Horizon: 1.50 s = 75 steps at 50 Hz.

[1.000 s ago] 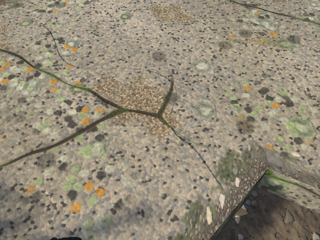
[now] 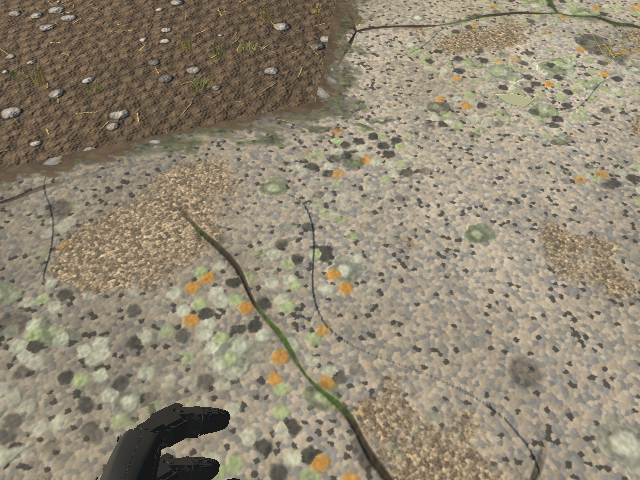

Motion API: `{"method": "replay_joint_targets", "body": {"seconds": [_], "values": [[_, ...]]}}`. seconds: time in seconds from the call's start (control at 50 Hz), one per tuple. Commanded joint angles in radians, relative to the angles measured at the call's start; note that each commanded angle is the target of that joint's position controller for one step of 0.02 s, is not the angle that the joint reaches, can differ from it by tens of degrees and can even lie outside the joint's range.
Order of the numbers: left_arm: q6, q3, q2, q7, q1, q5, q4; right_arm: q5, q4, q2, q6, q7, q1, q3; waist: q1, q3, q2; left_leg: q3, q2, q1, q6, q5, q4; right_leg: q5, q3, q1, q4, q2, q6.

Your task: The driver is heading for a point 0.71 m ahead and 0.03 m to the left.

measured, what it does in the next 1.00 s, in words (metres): walks ahead: right foot, then left foot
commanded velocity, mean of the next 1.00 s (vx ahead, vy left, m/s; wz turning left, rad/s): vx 0.50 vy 0.00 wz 0.22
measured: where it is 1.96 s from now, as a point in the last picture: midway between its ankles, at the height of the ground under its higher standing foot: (236, 413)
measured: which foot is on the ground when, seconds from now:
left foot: down 0.00-0.06, up 0.08-0.56, down 0.58-1.00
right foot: up 0.00-0.02, down 0.04-0.60, up 0.62-1.00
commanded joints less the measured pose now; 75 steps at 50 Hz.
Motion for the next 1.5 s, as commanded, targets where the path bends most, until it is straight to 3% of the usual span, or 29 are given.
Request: {"method": "replay_joint_targets", "body": {"seconds": [0.02,0.04,0.06,0.08,0.1,0.12,0.14,0.18,0.3,0.32,0.38,0.5,0.54,0.58,0.6,0.62,0.66,0.72,0.84,1.0,1.08,1.1,1.12,1.14,1.16,1.22,1.32,1.44,1.5], "values": [[-0.032,0.062,0.150,0.024,-0.100,-0.039,-0.084,-0.008,-0.027,-0.223,0.006,-0.007,0.018,-0.075,0.081,0.081,0.071,-0.202,0.264,-0.003,0.076,1.016,-0.013,0.044,-0.032,0.209,-0.181,0.054,-0.047],[-0.050,0.081,0.185,0.040,0.055,-0.061,-0.040,-0.021,-0.036,-0.211,0.005,-0.008,0.002,-0.076,0.138,-0.025,0.061,-0.154,0.221,-0.031,0.022,1.115,0.102,0.126,-0.029,0.443,-0.141,0.028,-0.105],[-0.066,0.086,0.206,0.057,0.286,-0.051,0.018,-0.025,-0.072,-0.123,-0.002,-0.010,-0.001,-0.053,0.198,-0.237,-0.044,-0.116,0.127,-0.182,-0.030,0.967,0.347,0.323,0.073,0.834,-0.036,-0.101,-0.223],[-0.072,0.087,0.214,0.052,0.501,-0.027,0.066,-0.048,-0.080,0.040,-0.019,-0.016,0.174,-0.002,0.186,-0.513,-0.364,-0.034,-0.055,-0.607,-0.133,0.164,0.727,0.429,0.527,1.393,-0.093,-0.409,-0.543],[-0.061,0.094,0.163,0.064,0.617,0.012,0.127,-0.003,-0.092,-0.098,-0.009,0.001,-0.017,-0.042,0.291,-0.315,-0.182,0.006,-0.021,-0.835,-0.115,-0.086,0.974,0.076,0.675,1.260,-0.273,-0.435,-0.441],[-0.060,0.107,0.184,0.074,0.484,-0.002,0.121,0.015,-0.111,-0.121,0.005,-0.004,-0.122,-0.058,0.241,-0.055,-0.101,0.014,0.077,-0.882,-0.074,0.050,1.049,-0.182,0.535,0.956,-0.333,-0.404,-0.317],[-0.056,0.090,0.122,0.082,0.347,-0.016,0.104,0.007,-0.100,-0.130,0.014,-0.025,-0.148,-0.059,0.186,0.044,-0.050,0.029,0.154,-0.819,-0.062,0.165,0.991,-0.246,0.403,0.699,-0.404,-0.365,-0.268],[-0.052,0.051,-0.013,0.083,0.256,-0.028,0.088,-0.039,-0.087,-0.075,0.029,-0.028,-0.161,-0.045,0.112,0.011,-0.057,0.046,0.215,-0.672,-0.059,0.210,0.882,-0.047,0.224,0.575,-0.482,-0.295,-0.249],[-0.094,0.077,0.045,0.072,0.312,0.021,0.156,-0.008,-0.111,-0.040,0.042,0.021,-0.289,-0.031,0.094,0.062,-0.044,0.118,0.258,-0.720,-0.054,0.397,0.665,0.172,-0.085,0.510,-0.563,-0.234,-0.265],[-0.076,0.129,0.215,0.067,0.326,-0.057,0.168,0.121,-0.175,-0.070,0.059,-0.046,-0.339,-0.048,0.084,0.132,-0.004,0.099,0.258,-0.728,-0.079,0.394,0.642,0.093,-0.102,0.470,-0.540,-0.232,-0.195],[-0.057,0.128,0.186,0.074,0.380,-0.060,0.193,0.092,-0.207,-0.081,0.075,-0.078,-0.408,-0.046,0.103,0.150,-0.036,0.124,0.250,-0.693,-0.086,0.469,0.447,0.032,-0.126,0.493,-0.565,-0.244,-0.183],[-0.028,0.142,0.196,0.067,0.493,-0.078,0.242,0.082,-0.277,-0.074,0.079,-0.042,-0.600,-0.050,0.160,0.183,-0.041,0.222,0.201,-0.662,-0.035,0.349,0.196,0.118,-0.153,0.733,-0.487,-0.281,-0.168],[-0.012,0.149,0.228,0.072,0.487,-0.080,0.252,0.071,-0.286,-0.107,0.077,-0.043,-0.572,-0.067,0.121,0.141,-0.102,0.278,0.134,-0.528,-0.006,0.253,0.144,0.453,-0.174,0.771,-0.359,-0.281,-0.146],[-0.002,0.138,0.222,0.079,0.465,-0.075,0.246,0.067,-0.197,-0.221,0.075,-0.053,-0.260,-0.127,-0.029,-0.034,-0.108,0.272,0.078,-0.055,0.047,0.355,0.091,0.570,-0.224,0.615,0.010,-0.213,-0.089],[-0.014,0.120,0.180,0.078,0.453,-0.052,0.200,0.054,-0.160,-0.335,0.079,-0.074,-0.071,-0.161,-0.077,-0.181,0.039,-0.069,0.315,0.327,0.141,0.417,0.120,0.170,-0.244,0.264,0.384,-0.135,-0.031],[-0.047,0.087,0.090,0.063,0.517,-0.065,0.190,0.054,-0.155,-0.370,0.077,-0.080,-0.060,-0.155,-0.002,-0.312,0.199,-0.535,0.527,0.490,0.286,0.370,-0.060,-0.538,-0.079,0.002,0.695,0.027,0.006],[-0.076,0.112,0.161,0.052,0.368,-0.124,0.163,0.040,-0.168,-0.231,0.069,-0.081,-0.139,-0.121,-0.010,-0.164,0.097,-0.262,0.474,0.310,0.192,0.487,-0.080,-0.449,0.073,-0.130,0.768,-0.059,-0.022],[-0.035,0.130,0.156,0.069,0.363,-0.088,0.175,0.041,-0.176,-0.127,0.043,-0.069,-0.310,-0.096,0.106,-0.012,0.074,-0.011,0.381,-0.056,0.114,0.487,-0.187,-0.290,0.093,0.026,0.600,-0.143,-0.030],[0.010,0.128,0.115,0.063,0.286,-0.076,0.151,0.024,-0.127,-0.172,0.016,-0.099,-0.255,-0.110,0.121,0.101,0.047,0.174,0.371,-0.130,0.094,0.523,-0.294,-0.059,0.131,-0.051,0.396,-0.124,-0.022],[0.005,0.104,0.083,0.017,0.054,-0.057,0.065,0.055,-0.081,-0.218,0.037,-0.122,-0.179,-0.121,0.053,0.176,0.038,0.319,0.383,0.003,0.035,0.718,-0.212,0.031,-0.004,0.013,-0.005,-0.054,-0.064],[-0.004,0.148,0.181,0.008,0.276,-0.049,0.109,0.078,-0.078,-0.258,0.059,-0.129,-0.233,-0.129,0.191,0.021,0.069,0.349,0.334,0.051,-0.040,1.044,0.137,0.041,-0.078,0.357,-0.160,0.071,-0.127],[-0.004,0.172,0.260,0.022,0.356,-0.046,0.125,0.060,-0.084,-0.238,0.054,-0.127,-0.202,-0.121,0.211,-0.060,-0.010,0.372,0.273,-0.090,-0.094,0.827,0.353,0.420,0.018,0.587,-0.142,0.000,-0.159],[-0.002,0.175,0.336,0.037,0.404,-0.025,0.134,0.018,-0.101,-0.127,0.043,-0.114,-0.108,-0.084,0.156,-0.203,-0.258,0.355,0.126,-0.454,-0.168,-0.042,0.760,0.932,0.366,0.964,-0.053,-0.282,-0.338],[-0.005,0.144,0.280,0.030,0.449,-0.027,0.133,0.046,-0.055,-0.125,0.028,-0.096,-0.018,-0.071,0.160,-0.434,-0.217,0.099,0.090,-0.494,-0.181,-0.289,0.945,1.024,0.580,1.068,-0.116,-0.412,-0.467],[0.004,0.142,0.250,0.026,0.422,-0.035,0.129,0.092,-0.064,-0.179,0.029,-0.088,-0.084,-0.085,0.179,-0.386,-0.164,0.069,0.128,-0.540,-0.175,-0.226,0.973,0.784,0.493,0.987,-0.173,-0.360,-0.442],[0.006,0.106,0.134,0.041,0.195,-0.050,0.098,0.060,-0.094,-0.187,0.072,-0.128,-0.265,-0.095,0.112,-0.083,-0.032,0.115,0.228,-0.512,-0.164,-0.049,0.771,0.466,0.262,0.556,-0.280,-0.229,-0.305],[0.006,0.113,0.163,0.055,0.154,-0.019,0.117,0.052,-0.074,-0.119,0.110,-0.149,-0.221,-0.081,0.059,-0.078,-0.094,0.147,0.206,-0.286,-0.166,0.066,0.417,0.424,0.143,0.377,-0.341,-0.178,-0.276],[0.035,0.098,0.139,0.065,0.131,-0.043,0.141,0.040,-0.055,-0.136,0.136,-0.137,-0.276,-0.083,0.062,0.007,-0.105,0.181,0.176,-0.143,-0.137,0.259,0.118,-0.320,0.159,0.290,-0.399,-0.129,-0.191],[0.034,0.093,0.120,0.063,0.216,-0.037,0.172,0.027,-0.056,-0.221,0.128,-0.138,-0.281,-0.093,0.120,0.081,0.030,0.096,0.268,-0.131,-0.078,0.323,-0.001,-0.449,0.111,0.261,-0.309,-0.021,-0.080]]}}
